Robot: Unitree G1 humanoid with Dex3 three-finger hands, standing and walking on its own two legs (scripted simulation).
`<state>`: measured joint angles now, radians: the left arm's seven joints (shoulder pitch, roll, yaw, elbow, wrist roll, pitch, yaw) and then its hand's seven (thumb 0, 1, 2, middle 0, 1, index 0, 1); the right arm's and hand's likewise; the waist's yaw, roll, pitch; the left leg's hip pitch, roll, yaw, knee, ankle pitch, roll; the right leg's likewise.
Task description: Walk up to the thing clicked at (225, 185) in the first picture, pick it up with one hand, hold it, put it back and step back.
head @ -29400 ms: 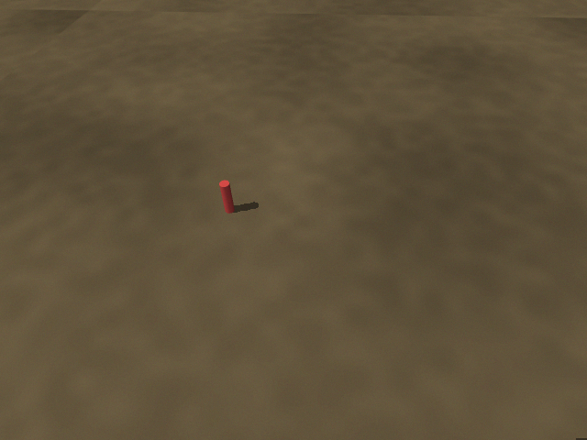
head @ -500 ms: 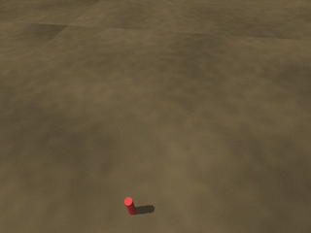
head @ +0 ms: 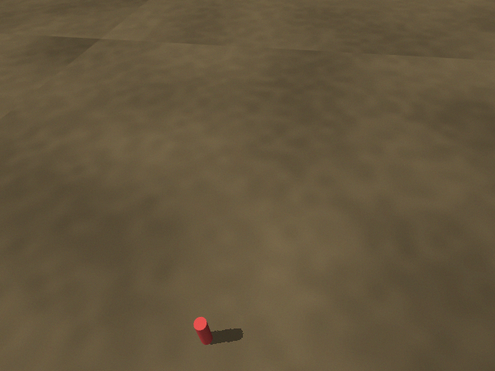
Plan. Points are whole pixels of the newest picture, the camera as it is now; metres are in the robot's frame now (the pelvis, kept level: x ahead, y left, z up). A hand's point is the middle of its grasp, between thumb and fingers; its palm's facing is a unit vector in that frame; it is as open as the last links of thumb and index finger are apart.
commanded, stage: stand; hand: left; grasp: from the side
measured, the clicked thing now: (203, 331) +0.41 +0.20 -0.70
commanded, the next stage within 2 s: step back in 0.38 s
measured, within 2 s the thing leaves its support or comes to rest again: neither
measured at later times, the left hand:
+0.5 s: hand out of the picture +0.08 +0.26 -0.16, palm faces +0.01 -0.93 -0.37, open 7.4 cm
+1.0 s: hand out of the picture +0.03 +0.33 -0.18, palm faces -0.09 -0.93 -0.35, open 7.4 cm
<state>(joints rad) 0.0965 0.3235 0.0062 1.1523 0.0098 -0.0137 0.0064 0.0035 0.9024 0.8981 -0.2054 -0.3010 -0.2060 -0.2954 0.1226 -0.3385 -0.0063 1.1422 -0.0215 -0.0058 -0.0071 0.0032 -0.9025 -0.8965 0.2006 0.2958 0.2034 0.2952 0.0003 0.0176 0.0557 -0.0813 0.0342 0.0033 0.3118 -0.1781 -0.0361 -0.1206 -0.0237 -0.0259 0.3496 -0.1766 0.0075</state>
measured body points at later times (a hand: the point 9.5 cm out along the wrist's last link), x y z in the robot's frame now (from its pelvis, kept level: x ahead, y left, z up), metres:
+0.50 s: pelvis -0.01 +0.00 -0.01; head +0.03 -0.01 +0.44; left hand +0.08 +0.31 -0.13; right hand +0.07 -0.31 -0.14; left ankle +0.00 +0.14 -0.74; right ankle +0.01 -0.12 -0.75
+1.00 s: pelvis -0.09 +0.07 -0.02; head -0.01 +0.09 +0.42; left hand +0.04 +0.38 -0.16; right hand -0.02 -0.24 -0.13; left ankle -0.05 +0.14 -0.75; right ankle -0.12 -0.07 -0.70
